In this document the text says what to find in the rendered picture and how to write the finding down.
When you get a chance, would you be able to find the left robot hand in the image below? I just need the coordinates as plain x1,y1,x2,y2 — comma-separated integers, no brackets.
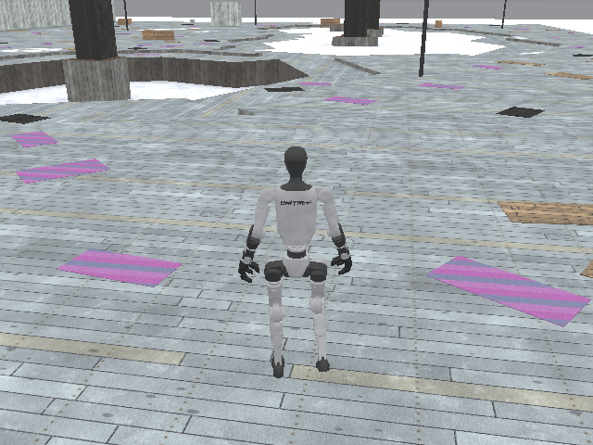
238,261,259,283

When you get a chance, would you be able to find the robot thigh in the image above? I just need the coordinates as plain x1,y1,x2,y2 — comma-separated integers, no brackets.
264,259,284,323
309,258,327,313

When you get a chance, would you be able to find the left robot forearm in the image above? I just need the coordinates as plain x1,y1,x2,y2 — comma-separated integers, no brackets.
241,224,260,264

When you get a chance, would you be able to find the robot right upper arm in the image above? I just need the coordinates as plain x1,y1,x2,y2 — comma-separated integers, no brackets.
315,186,341,237

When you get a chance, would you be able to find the robot left thigh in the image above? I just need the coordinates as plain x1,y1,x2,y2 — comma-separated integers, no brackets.
264,259,284,323

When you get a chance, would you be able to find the robot right thigh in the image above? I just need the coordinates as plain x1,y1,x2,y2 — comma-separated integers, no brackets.
309,258,327,313

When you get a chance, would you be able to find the right robot hand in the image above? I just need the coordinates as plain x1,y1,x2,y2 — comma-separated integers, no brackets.
331,256,352,275

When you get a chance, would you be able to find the right robot forearm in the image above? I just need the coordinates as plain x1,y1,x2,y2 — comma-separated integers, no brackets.
332,223,350,260

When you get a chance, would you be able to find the robot left upper arm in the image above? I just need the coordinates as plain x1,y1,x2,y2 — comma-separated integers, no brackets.
251,186,277,239

